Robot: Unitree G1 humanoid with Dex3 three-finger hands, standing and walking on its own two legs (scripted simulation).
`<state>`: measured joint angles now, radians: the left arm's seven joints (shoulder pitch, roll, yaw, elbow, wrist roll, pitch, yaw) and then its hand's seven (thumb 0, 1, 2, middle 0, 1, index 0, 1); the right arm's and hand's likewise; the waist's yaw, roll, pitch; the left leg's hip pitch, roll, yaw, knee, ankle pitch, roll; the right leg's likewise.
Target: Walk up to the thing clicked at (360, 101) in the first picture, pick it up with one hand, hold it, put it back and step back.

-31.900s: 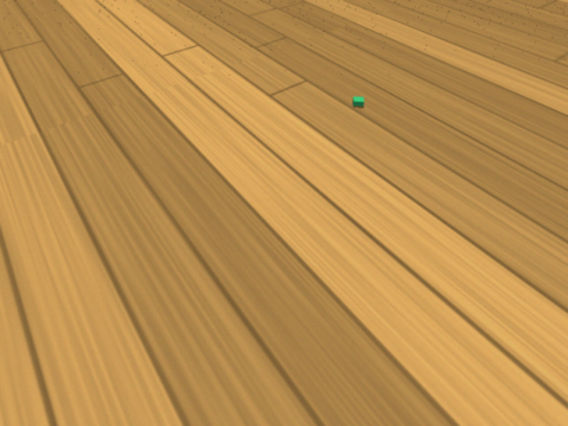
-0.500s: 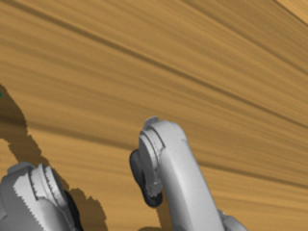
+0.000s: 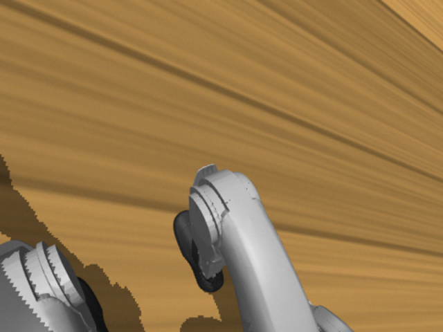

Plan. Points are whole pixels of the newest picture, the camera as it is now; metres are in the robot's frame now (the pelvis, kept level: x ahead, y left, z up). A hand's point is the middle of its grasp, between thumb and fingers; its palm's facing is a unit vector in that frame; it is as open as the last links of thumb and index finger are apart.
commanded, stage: rest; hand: left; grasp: from above
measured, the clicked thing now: out of the picture +0.50 +0.28 -0.27
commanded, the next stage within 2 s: open in 0.74 s
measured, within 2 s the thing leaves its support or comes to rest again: rests again in 0.28 s
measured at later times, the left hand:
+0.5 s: hand out of the picture +0.48 +0.28 -0.25, palm faces -0.43 -0.17 -0.89, open 8.9 cm
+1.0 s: hand out of the picture +0.48 +0.27 -0.26, palm faces -0.43 -0.17 -0.89, open 8.9 cm
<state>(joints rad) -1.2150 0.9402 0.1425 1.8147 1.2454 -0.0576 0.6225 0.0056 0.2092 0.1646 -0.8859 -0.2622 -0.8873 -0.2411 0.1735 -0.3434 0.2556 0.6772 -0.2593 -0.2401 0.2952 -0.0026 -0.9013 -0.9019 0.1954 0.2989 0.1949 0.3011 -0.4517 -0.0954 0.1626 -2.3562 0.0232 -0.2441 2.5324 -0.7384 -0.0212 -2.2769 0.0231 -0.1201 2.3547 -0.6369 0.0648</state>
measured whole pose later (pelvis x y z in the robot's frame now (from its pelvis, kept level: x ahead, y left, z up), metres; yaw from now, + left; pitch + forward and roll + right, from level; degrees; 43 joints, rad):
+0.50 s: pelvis +0.00 +0.00 +0.00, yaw -1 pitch +30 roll -14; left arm -1.23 1.00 0.11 1.84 1.22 -0.06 0.64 0.01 0.20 0.20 -0.87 -0.28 -0.87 -0.26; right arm 0.16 -0.36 0.31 0.65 -0.26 -0.28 0.30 0.00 -0.91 -0.91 0.19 0.30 0.19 0.30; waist -0.48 -0.13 0.21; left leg -2.34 0.03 -0.27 2.53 -0.73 -0.02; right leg -2.26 0.03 -0.14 2.34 -0.62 0.07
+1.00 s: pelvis -0.01 +0.00 +0.01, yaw -2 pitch +29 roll -15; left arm -1.23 1.02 0.08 1.84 1.19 -0.06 0.64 0.00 0.22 0.28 -0.81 -0.33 -0.81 -0.31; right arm 0.16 -0.37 0.35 0.63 -0.26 -0.28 0.30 0.00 -0.90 -0.91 0.19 0.30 0.19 0.30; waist -0.49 -0.14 0.23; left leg -2.33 0.03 -0.28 2.52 -0.73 -0.02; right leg -2.23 0.03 -0.15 2.31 -0.61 0.07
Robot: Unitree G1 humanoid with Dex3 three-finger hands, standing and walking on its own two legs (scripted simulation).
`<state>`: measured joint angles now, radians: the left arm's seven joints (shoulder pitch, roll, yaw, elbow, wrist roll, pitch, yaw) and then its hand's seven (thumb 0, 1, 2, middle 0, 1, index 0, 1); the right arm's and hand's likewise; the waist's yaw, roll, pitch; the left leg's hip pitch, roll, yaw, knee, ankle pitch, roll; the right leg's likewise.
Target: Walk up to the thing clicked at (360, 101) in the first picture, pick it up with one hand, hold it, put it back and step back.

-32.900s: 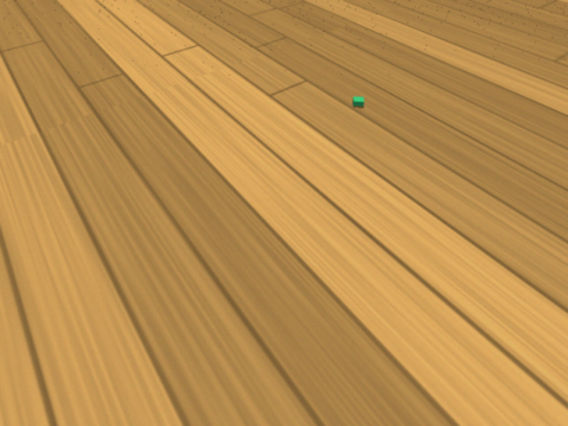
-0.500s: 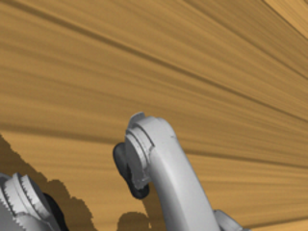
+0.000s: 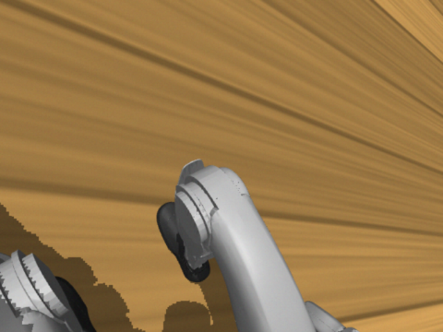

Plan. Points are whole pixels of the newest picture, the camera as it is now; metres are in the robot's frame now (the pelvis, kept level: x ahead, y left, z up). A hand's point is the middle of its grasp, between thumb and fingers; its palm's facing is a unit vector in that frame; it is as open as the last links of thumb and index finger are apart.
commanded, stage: open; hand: left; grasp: from above
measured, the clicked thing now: out of the picture +0.50 +0.29 -0.30
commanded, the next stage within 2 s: withdraw in 0.66 s
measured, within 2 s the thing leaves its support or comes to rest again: neither
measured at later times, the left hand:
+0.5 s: hand out of the picture +0.48 +0.29 -0.26, palm faces -0.42 -0.18 -0.89, open 12.2 cm
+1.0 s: hand out of the picture +0.50 +0.29 -0.24, palm faces -0.36 -0.15 -0.92, open 12.8 cm
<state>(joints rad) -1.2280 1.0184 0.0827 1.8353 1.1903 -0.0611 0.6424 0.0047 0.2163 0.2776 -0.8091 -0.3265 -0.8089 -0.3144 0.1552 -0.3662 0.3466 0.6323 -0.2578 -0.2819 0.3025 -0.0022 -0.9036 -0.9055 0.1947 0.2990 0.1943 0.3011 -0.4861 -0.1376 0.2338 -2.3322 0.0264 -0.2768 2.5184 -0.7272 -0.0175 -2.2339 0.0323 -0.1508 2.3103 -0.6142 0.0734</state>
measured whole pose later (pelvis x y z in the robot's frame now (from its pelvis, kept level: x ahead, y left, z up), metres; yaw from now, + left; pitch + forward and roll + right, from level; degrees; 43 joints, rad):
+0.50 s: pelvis +0.00 +0.00 +0.00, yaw +0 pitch +29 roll -15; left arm -1.23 1.04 0.08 1.83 1.18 -0.06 0.64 0.00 -0.19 0.71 -0.40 -0.66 -0.38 -0.68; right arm 0.16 -0.37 0.36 0.63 -0.25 -0.27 0.29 0.00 -0.90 -0.90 0.20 0.30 0.19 0.30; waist -0.49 -0.14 0.24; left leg -2.33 0.03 -0.28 2.51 -0.72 -0.02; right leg -2.23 0.03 -0.15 2.30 -0.61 0.07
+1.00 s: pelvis +0.00 +0.00 +0.01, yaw +0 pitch +31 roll -14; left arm -1.15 0.97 0.10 1.61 1.20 -0.06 0.56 0.00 -0.29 0.81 -0.33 -0.74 -0.30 -0.75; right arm 0.20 -0.35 0.31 0.65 -0.24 -0.24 0.29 0.00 -0.91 -0.91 0.20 0.30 0.19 0.30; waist -0.45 -0.11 0.19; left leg -2.33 0.03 -0.27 2.49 -0.73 -0.03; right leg -2.24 0.03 -0.15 2.29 -0.61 0.06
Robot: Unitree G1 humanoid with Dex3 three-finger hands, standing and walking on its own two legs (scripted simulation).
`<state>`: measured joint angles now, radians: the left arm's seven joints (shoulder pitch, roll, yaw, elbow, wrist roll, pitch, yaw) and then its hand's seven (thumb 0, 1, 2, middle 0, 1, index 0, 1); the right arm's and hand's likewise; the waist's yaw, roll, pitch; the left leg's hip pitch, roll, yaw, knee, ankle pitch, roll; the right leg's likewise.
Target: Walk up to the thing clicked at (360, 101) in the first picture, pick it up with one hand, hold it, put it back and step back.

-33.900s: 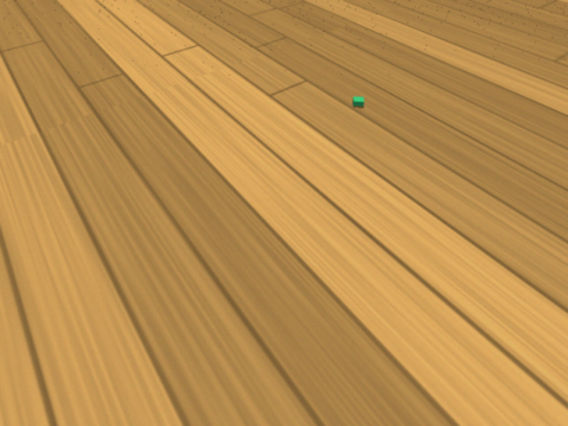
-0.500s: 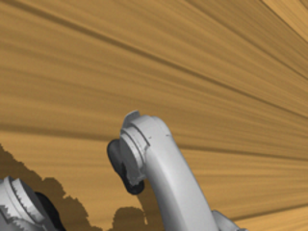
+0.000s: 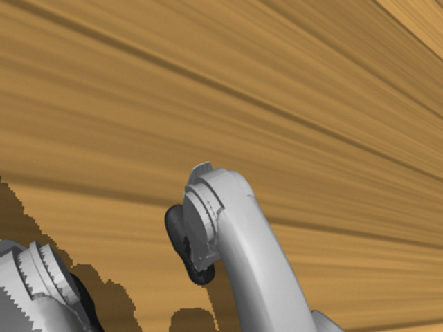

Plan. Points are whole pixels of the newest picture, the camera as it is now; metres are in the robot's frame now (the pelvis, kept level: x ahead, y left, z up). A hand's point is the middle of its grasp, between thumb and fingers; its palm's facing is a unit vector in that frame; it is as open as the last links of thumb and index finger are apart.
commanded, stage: withdraw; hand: left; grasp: from above
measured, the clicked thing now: out of the picture +0.50 +0.29 -0.31
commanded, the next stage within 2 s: home in 0.58 s
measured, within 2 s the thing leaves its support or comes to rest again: neither
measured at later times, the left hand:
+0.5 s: hand out of the picture +0.47 +0.28 -0.09, palm faces -0.46 -0.09 -0.88, open 13.1 cm
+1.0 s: hand out of the picture +0.51 +0.30 -0.14, palm faces -0.28 -0.29 -0.92, open 11.2 cm
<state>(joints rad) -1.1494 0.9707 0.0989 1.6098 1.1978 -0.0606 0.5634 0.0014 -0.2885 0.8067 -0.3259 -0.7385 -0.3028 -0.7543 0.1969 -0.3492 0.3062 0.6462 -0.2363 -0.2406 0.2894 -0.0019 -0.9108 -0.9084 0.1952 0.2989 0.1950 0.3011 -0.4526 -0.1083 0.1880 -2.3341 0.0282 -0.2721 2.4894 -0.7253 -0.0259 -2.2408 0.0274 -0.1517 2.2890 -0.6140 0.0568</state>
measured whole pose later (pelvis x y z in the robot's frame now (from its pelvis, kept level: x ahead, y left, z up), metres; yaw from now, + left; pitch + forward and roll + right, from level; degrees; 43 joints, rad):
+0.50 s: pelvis -0.01 -0.01 +0.04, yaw +8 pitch +34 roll -7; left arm -1.14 0.65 -0.09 1.45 1.16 -0.03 0.22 0.00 -0.34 0.89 -0.26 -0.81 -0.23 -0.83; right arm 0.14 -0.32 0.11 0.63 -0.12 -0.02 0.14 0.00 -0.90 -0.90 0.20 0.30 0.20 0.30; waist -0.30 0.02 -0.06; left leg -2.25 0.01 -0.14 2.31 -0.66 -0.02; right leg -2.20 -0.02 -0.06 2.22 -0.61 0.03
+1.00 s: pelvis +0.01 -0.01 +0.01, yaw +6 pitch +37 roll -8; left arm -1.10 0.72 0.09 1.32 1.02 0.02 0.31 0.00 0.09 0.89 -0.25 -0.58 -0.23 -0.59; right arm 0.26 -0.27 0.11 0.67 -0.13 -0.04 0.15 0.00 -0.89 -0.90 0.20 0.30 0.20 0.30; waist -0.33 0.02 -0.02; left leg -2.33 0.01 -0.16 2.39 -0.72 -0.03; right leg -2.28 -0.01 -0.07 2.29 -0.66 0.04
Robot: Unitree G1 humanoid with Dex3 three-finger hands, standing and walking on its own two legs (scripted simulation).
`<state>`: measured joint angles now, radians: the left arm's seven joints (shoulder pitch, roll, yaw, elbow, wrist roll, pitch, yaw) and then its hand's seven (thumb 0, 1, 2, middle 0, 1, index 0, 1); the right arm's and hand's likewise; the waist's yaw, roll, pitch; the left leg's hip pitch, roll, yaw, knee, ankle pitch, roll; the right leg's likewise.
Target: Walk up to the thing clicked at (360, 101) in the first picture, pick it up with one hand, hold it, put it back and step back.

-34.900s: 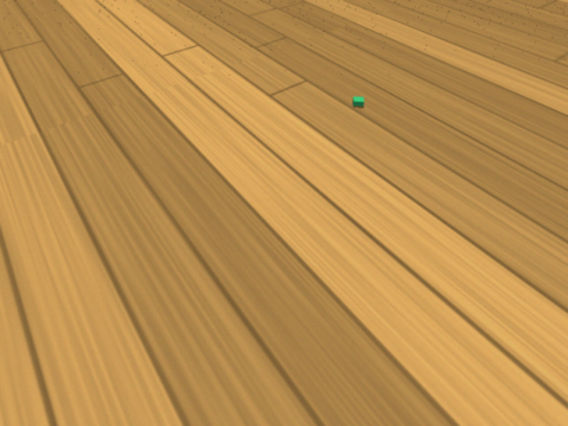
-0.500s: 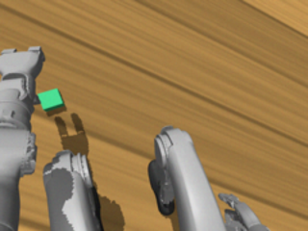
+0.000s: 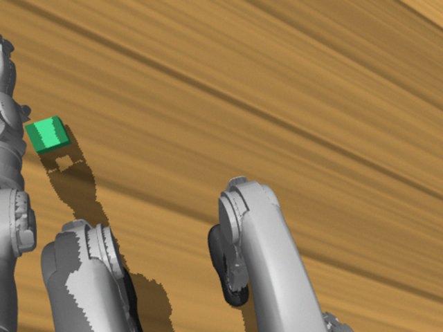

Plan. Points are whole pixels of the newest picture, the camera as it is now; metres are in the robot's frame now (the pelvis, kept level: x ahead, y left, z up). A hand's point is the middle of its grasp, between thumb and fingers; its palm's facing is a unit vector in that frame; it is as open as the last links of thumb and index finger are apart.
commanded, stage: home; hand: left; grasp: from above
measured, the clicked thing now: (49, 135) +0.51 +0.24 -0.32
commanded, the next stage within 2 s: none
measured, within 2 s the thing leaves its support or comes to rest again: neither
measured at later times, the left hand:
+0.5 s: hand out of the picture +0.33 +0.23 +0.06, palm faces -0.09 -0.86 -0.50, open 7.4 cm
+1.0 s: hand out of the picture +0.25 +0.21 +0.26, palm faces +0.18 -0.96 -0.22, open 7.4 cm
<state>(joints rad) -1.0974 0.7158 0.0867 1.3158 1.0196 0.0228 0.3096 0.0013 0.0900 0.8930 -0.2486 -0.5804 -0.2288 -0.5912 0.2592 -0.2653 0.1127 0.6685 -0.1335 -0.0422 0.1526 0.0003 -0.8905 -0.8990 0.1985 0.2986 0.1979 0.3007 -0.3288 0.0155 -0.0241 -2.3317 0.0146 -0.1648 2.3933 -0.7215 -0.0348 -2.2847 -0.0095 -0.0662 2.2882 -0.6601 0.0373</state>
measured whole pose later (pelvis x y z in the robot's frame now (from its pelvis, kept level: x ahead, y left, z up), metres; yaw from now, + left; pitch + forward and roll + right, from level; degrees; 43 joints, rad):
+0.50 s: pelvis -0.01 +0.00 +0.17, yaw +6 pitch +31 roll -4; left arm -0.34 0.35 0.02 0.55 0.25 0.23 0.07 0.01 0.88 0.90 -0.21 -0.31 -0.21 -0.31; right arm 0.09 -0.27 -0.02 0.56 0.01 -0.02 0.02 0.00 -0.90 -0.90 0.20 0.30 0.20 0.30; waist -0.08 0.04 -0.20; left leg -1.74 0.02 -0.09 1.84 -0.64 -0.02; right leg -1.71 -0.04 -0.05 1.78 -0.61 0.02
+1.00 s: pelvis +0.05 +0.00 +0.34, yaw +8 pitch +17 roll -3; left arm 0.25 0.23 0.05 0.11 -0.06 0.40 0.09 0.01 0.90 0.90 -0.20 -0.30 -0.20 -0.30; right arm 0.25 -0.21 0.04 0.55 0.03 -0.13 -0.15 0.01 -0.90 -0.90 0.20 0.30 0.20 0.30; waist -0.08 0.03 -0.17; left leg -0.96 0.05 -0.06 1.20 -0.53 -0.03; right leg -0.93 -0.02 -0.06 1.13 -0.50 0.01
